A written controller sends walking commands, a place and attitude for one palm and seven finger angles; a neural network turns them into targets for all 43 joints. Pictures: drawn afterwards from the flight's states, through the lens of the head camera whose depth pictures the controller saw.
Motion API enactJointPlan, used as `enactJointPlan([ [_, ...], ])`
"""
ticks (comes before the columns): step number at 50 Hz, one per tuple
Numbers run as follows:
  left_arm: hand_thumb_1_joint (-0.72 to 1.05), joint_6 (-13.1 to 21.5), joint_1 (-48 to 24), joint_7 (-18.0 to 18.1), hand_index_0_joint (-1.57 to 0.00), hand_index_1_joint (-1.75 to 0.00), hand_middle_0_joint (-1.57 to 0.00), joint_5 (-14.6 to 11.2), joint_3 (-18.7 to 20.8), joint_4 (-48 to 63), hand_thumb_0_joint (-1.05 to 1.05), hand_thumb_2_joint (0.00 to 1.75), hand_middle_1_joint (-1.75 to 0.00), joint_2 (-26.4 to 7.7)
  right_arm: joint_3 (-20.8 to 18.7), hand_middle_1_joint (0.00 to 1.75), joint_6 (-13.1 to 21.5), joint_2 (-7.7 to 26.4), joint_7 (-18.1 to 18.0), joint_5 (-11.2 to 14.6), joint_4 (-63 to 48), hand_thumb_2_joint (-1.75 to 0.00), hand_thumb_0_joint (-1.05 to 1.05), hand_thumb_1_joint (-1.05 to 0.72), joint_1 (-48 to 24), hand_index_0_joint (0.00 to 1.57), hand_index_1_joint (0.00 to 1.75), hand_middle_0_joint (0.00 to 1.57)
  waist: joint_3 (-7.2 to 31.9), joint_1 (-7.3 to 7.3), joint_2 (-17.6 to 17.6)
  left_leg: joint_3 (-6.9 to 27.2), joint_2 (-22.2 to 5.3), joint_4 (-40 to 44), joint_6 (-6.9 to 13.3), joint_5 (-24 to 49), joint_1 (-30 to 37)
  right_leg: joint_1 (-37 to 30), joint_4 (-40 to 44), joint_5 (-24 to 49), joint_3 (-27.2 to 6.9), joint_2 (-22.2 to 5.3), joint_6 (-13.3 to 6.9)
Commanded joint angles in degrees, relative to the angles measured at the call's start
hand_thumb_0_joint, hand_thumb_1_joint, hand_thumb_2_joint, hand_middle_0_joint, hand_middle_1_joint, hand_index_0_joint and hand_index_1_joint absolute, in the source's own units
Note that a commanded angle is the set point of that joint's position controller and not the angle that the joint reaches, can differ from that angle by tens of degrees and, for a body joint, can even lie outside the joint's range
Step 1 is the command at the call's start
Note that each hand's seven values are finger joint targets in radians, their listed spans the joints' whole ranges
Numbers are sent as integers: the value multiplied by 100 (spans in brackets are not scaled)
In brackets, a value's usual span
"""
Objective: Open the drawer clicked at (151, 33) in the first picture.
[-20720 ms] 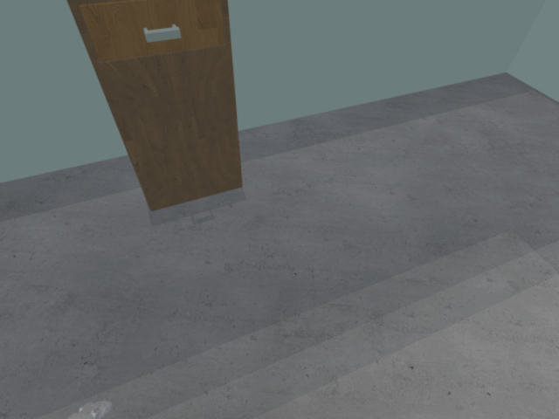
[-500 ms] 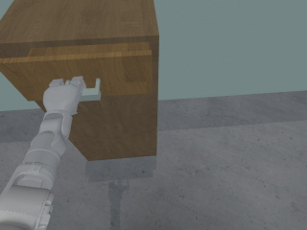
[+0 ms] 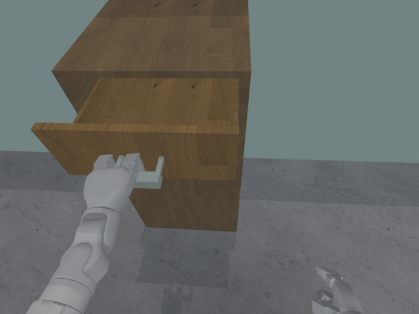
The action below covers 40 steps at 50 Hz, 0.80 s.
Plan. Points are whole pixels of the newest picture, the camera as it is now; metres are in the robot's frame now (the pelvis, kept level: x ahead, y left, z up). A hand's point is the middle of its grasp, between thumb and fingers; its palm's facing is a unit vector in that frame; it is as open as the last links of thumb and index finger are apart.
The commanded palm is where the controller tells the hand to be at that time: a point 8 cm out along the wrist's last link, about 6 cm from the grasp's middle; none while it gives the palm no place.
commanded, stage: pull the drawer open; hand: left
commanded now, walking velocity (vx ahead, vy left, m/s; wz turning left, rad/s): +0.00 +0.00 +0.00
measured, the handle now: (137, 170) +0.38 +0.19 +0.05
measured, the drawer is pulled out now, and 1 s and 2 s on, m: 0.17 0.30 0.30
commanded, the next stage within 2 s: open the thumb to release the handle in 1.02 s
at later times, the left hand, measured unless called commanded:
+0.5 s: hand (104, 252) +0.22 +0.21 +0.02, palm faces +0.01 -0.09 -1.00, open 5.6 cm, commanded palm +0.17 +0.21 +0.07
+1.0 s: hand (99, 268) +0.19 +0.21 +0.02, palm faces +0.05 -0.09 -0.99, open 5.7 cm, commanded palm +0.16 +0.21 +0.07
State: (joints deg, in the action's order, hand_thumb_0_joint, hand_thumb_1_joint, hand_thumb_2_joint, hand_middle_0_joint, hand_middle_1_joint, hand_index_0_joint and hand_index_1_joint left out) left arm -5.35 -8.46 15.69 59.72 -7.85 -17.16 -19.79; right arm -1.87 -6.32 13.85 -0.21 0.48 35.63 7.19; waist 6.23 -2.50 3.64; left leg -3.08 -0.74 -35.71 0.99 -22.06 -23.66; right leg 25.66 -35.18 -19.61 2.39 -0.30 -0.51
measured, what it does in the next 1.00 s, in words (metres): stands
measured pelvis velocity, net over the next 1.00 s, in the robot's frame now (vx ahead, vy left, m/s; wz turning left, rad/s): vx -0.02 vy -0.01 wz -0.02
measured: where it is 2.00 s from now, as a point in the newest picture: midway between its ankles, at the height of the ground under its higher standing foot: outside the picture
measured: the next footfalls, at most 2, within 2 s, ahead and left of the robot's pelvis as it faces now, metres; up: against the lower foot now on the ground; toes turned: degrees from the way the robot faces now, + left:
none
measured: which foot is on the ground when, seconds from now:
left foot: down 0.00-1.00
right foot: down 0.00-1.00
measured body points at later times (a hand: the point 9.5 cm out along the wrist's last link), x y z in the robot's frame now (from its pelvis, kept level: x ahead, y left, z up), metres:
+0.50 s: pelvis -0.01 -0.02 +0.00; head +0.02 -0.05 +0.45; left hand +0.21 +0.22 +0.08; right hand +0.19 -0.24 -0.11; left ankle -0.05 +0.10 -0.72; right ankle -0.03 -0.11 -0.72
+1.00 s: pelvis -0.02 -0.01 -0.01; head +0.01 -0.04 +0.44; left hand +0.18 +0.22 +0.08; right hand +0.19 -0.22 -0.11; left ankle -0.05 +0.10 -0.72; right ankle -0.03 -0.11 -0.72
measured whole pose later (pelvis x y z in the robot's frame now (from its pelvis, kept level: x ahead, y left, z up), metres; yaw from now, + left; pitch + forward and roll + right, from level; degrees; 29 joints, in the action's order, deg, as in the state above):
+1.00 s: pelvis -0.02 -0.01 -0.01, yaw -1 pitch +6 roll +0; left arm -2.5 21.5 20.1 60.0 -5.0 6.9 -20.3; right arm 0.1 -3.1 12.5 -1.1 -1.6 36.7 5.2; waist 3.7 -5.0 3.6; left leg -3.8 -1.2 -38.9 0.2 -22.9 -21.8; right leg 24.9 -40.0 -20.9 1.5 0.2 -1.4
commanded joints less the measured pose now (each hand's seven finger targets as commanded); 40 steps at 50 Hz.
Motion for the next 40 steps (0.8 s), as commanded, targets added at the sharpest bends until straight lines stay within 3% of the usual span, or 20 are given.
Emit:
enactJointPlan([
  [1, 90, 88, -318, 113, -40, -135, -40, -37, 353, 1474, 0, 90, -135, -676, -192, 30, 247, 617, -21, -42, -732, -90, 0, -90, -312, 20, 30, 20, 1520, -52, -288, 180, 110, 92, -3, 3769, 986, -998, 49, 2905, -50, 194, -136],
  [4, 90, 113, -71, 129, -40, -135, -40, -21, 518, 1613, 0, 90, -135, -853, -168, 30, 284, 637, -43, -73, -718, -90, 0, -90, -424, 20, 30, 20, 1319, -83, -376, 159, 134, 137, -12, 3470, 889, -1024, 94, 2814, -95, 194, -146],
  [5, 90, 138, 84, 141, -40, -135, -40, -1, 528, 1846, 0, 90, -135, -832, -153, 30, 308, 599, -29, -86, -765, -90, 0, -90, -448, 20, 30, 20, 1500, -142, -251, 156, 140, 135, -12, 3534, 941, -1101, 48, 2871, -106, 176, -151],
  [6, 90, 150, 394, 151, -40, -135, -40, -39, 501, 1925, 0, 90, -135, -756, -148, 30, 341, 564, -21, -94, -794, -90, 0, -90, -481, 20, 30, 20, 1439, -162, -272, 146, 148, 121, -2, 3583, 949, -1138, 41, 2997, -110, 178, -147],
  [9, 90, 203, 976, 180, -40, -135, -40, -92, 765, 2132, 0, 90, -135, -960, -124, 30, 391, 588, -33, -98, -796, -90, 0, -90, -604, 20, 30, 20, 1392, -218, -404, 131, 178, 156, -13, 3324, 838, -1275, 70, 3044, -185, 176, -136],
  [12, 90, 250, 1382, 212, -40, -135, -40, -107, 700, 2394, 0, 90, -135, -818, -110, 30, 446, 538, -27, -116, -824, -90, 0, -90, -681, 20, 30, 20, 1181, -234, -399, 106, 198, 189, -3, 3047, 746, -1213, 84, 2921, -205, 158, -126],
  [18, 90, 314, 2269, 349, -40, -135, -40, -126, 902, 2911, 0, 90, -135, -888, -90, 30, 543, 509, -18, -136, -847, -90, 0, -90, -802, 20, 30, 20, 1030, -282, -458, 105, 224, 193, -11, 2716, 641, -1190, 79, 2833, -292, 158, -131],
  [20, 90, 347, 2517, 400, -40, -135, -40, -99, 999, 3210, 0, 90, -135, -983, -79, 30, 563, 510, -13, -164, -889, -90, 0, -90, -858, 20, 30, 20, 1064, -337, -265, 102, 221, 187, -25, 2676, 657, -1180, 60, 2754, -345, 150, -150],
  [23, 90, 379, 2924, 452, -40, -135, -40, -123, 886, 3484, 0, 90, -135, -807, -87, 30, 594, 498, 20, -180, -902, -90, 0, -90, -849, 20, 30, 20, 1060, -322, -342, 128, 209, 133, -23, 2736, 669, -1103, 3, 2728, -311, 155, -142],
  [24, 90, 394, 3143, 482, -40, -135, -40, -126, 1084, 3475, 0, 90, -135, -972, -92, 30, 606, 497, 17, -171, -909, -90, 0, -90, -891, 20, 30, 20, 1006, -339, -370, 123, 200, 116, -27, 2740, 653, -1106, 21, 2758, -380, 169, -152],
  [30, 90, 472, 3753, 604, -40, -135, -40, -82, 977, 3885, 0, 90, -135, -816, -62, 30, 631, 473, 67, -219, -969, -90, 0, -90, -920, 20, 30, 20, 841, -369, -225, 130, 193, 35, -31, 2493, 593, -854, -52, 2379, -390, 167, -166],
  [34, 90, 456, 3183, 678, -40, -135, -40, 20, 1062, 3666, 0, 90, -135, -918, -69, 30, 617, 483, 12, -261, -882, -90, 0, -90, -923, 20, 30, 20, 636, -243, -334, 168, 222, 6, -29, 1957, 508, -578, 19, 1944, -431, 196, -182],
  [40, 90, 357, 3018, 694, -40, -135, -40, 55, 991, 3578, 0, 90, -135, -872, -40, 30, 643, 444, -50, -248, -884, -90, 0, -90, -921, 20, 30, 20, 911, -317, -166, 181, 218, -11, -45, 2050, 589, -688, -70, 1979, -372, 180, -192],
])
